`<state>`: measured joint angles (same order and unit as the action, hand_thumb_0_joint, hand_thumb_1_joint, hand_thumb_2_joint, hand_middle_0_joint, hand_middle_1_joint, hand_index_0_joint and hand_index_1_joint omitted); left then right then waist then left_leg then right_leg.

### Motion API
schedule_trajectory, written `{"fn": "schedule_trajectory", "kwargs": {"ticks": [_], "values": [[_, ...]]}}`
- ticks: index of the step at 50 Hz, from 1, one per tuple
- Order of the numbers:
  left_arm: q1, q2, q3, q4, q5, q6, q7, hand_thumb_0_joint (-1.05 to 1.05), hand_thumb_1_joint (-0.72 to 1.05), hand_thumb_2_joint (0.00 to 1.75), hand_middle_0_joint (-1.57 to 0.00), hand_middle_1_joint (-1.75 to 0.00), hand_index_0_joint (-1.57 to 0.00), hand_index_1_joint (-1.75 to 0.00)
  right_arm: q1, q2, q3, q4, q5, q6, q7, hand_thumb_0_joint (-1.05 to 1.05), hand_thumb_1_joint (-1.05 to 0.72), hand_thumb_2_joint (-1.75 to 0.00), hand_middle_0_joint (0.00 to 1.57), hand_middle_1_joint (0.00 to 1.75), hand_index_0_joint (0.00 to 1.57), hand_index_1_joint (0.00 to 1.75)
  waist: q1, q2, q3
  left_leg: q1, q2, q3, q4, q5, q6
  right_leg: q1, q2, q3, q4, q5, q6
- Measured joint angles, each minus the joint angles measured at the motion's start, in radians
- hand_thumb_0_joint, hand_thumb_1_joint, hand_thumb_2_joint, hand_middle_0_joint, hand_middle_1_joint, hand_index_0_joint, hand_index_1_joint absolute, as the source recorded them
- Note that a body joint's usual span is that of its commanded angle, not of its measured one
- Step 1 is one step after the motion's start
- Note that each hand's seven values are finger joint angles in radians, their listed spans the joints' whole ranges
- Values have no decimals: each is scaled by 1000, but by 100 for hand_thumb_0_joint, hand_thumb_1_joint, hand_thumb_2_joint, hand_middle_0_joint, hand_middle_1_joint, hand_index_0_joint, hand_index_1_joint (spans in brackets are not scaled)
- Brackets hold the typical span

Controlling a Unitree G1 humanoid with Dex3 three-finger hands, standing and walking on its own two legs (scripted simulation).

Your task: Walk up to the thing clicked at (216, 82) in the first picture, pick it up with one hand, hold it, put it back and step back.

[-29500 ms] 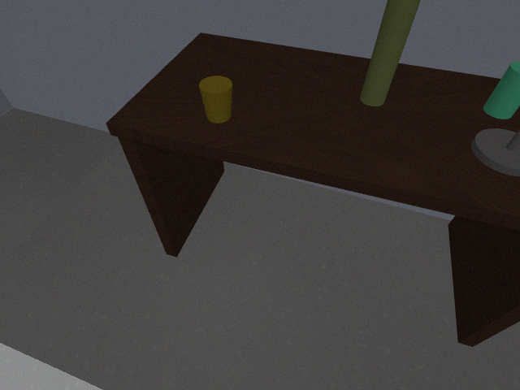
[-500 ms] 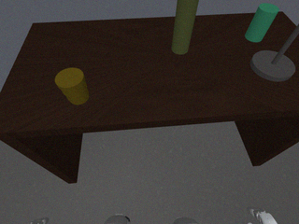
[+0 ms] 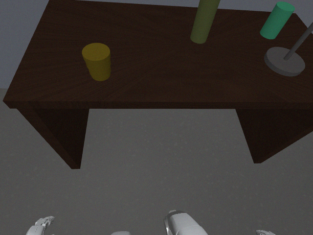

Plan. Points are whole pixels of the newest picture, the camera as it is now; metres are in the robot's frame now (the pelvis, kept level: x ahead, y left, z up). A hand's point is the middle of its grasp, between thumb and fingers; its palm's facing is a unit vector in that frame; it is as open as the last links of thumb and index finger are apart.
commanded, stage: step back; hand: left
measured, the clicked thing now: (98, 63) +0.62 +0.19 +0.00
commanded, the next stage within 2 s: none
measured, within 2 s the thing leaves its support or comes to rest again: neither
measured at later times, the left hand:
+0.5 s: hand out of the picture +0.00 +0.26 -0.13, palm faces -0.05 -0.90 -0.42, open 7.4 cm
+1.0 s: hand out of the picture -0.21 +0.28 -0.17, palm faces -0.11 -0.92 -0.38, open 7.4 cm
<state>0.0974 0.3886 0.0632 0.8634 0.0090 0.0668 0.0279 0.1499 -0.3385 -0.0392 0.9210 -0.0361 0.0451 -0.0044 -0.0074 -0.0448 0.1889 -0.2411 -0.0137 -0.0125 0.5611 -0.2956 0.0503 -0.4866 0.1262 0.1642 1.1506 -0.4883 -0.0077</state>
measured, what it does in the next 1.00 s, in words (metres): walks backwards: right foot, then left foot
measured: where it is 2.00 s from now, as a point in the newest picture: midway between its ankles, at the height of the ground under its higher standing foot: outside the picture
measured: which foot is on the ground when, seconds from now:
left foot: down 0.00-0.26, up 0.28-0.58, down 0.60-1.00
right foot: up 0.00-0.20, down 0.22-0.64, up 0.66-1.00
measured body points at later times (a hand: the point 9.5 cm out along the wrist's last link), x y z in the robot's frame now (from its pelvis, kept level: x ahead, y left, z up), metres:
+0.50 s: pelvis -0.13 +0.00 -0.01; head -0.07 -0.02 +0.44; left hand +0.00 +0.30 -0.11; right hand -0.06 -0.32 -0.14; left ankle -0.17 +0.14 -0.67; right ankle -0.07 -0.12 -0.74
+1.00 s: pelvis -0.30 +0.01 -0.01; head -0.23 +0.03 +0.43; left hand -0.20 +0.33 -0.15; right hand -0.17 -0.31 -0.11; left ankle -0.19 +0.13 -0.74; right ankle -0.35 -0.12 -0.72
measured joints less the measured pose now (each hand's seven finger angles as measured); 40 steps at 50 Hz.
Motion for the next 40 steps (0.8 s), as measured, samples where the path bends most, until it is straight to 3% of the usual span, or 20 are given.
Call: {"fn": "schedule_trajectory", "kwargs": {"ticks": [3,7,11,13,15,17,20,22,27,30,32,33,35,37,40], "values": [[28,-5,2,-2,6,-8,-2,0,90,90,-21,-30,-21,-30,-20,-7,-8,-26,8,-4,-10,0,-90,-90,21,30,21,30,4,9,6,-8,5,18,-1,17,5,55,-14,-20,-44,7,22],[54,-3,5,0,10,-14,-7,0,90,90,-21,-30,-21,-30,-48,-13,-9,-66,13,-9,-12,0,-90,-90,21,30,21,30,9,14,15,-40,7,52,38,20,7,141,-54,-57,-228,17,32],[70,-5,9,9,17,-26,-16,0,90,90,-21,-30,-21,-30,-68,-27,-6,-88,18,-1,-2,0,-90,-90,21,30,21,30,17,30,11,-92,15,88,111,9,-3,235,-86,-109,-467,103,11],[68,-30,8,22,27,-33,-19,0,91,90,-21,-30,-21,-30,-79,-44,-12,-79,25,8,0,0,-90,-90,20,30,21,30,5,94,19,-110,50,62,147,7,-13,253,-52,-138,-508,152,-13],[83,-36,1,12,32,-38,-29,0,91,90,-21,-30,-21,-30,-69,-42,-15,-68,29,19,-3,0,-91,-90,20,30,21,30,3,104,-2,-149,10,2,227,-109,-27,234,-57,-146,-507,164,-27],[88,-32,2,-3,34,-38,-31,0,90,90,-21,-30,-21,-30,-56,-34,-13,-57,31,24,-3,0,-91,-90,20,30,21,30,25,76,-10,-187,-54,-46,398,-203,-39,215,-81,-122,-513,185,-33],[81,-37,5,-23,31,-35,-25,1,90,90,-21,-30,-21,-30,-23,-44,-8,-49,38,16,-2,0,-91,-90,20,30,21,30,25,67,-24,-208,-108,-118,556,-197,-48,192,-105,-120,-562,238,-25],[64,-40,7,-39,34,-31,-23,1,90,90,-21,-30,-21,-30,4,-56,-8,-45,38,11,-7,0,-91,-90,20,30,21,30,22,73,-30,-193,-112,-140,588,-189,-58,168,-113,-129,-579,264,-21],[12,-41,4,-94,39,-33,-15,0,90,90,-21,-30,-21,-30,48,-72,-8,-28,30,8,-17,0,-91,-90,20,30,21,30,5,80,-12,-81,-51,-96,366,-227,-74,111,-134,-169,-569,304,-6],[-16,-25,0,-115,30,-26,-15,0,90,90,-21,-30,-21,-30,58,-64,-8,-23,22,-2,-14,0,-91,-90,20,30,21,30,-9,56,6,2,-18,-47,128,-134,-58,66,-155,-190,-516,308,10],[-29,-1,4,-107,24,-12,-16,0,90,90,-21,-30,-21,-30,47,-31,-8,-13,11,-7,-10,0,-91,-90,20,30,21,30,4,-18,33,19,-56,-9,101,-84,-33,49,-185,-145,-476,296,9],[-23,1,7,-96,21,-4,-15,0,90,90,-21,-30,-21,-30,50,-23,-5,-16,4,-7,-3,0,-91,-90,20,30,21,30,8,-29,28,14,-55,1,106,-79,-24,33,-164,-117,-433,202,6],[-6,-7,10,-66,21,12,-13,0,90,90,-21,-30,-21,-30,58,-19,1,-21,-6,-8,7,0,-91,-90,20,30,21,30,-15,-2,7,-4,-22,-21,111,-67,-14,-2,-80,-75,-248,23,8],[11,-8,13,-47,14,20,-17,0,90,90,-21,-30,-21,-30,62,-13,5,-22,-13,-10,4,0,-91,-90,21,30,21,30,-22,12,-15,-9,4,-37,73,-29,-14,-21,-17,-39,-67,-10,3],[43,2,20,-43,8,13,-24,0,90,90,-21,-30,-21,-30,51,-7,6,-30,-10,-14,-2,0,-90,-90,21,30,21,30,3,3,-41,-27,22,-22,11,29,-20,-9,14,1,69,23,6]]}}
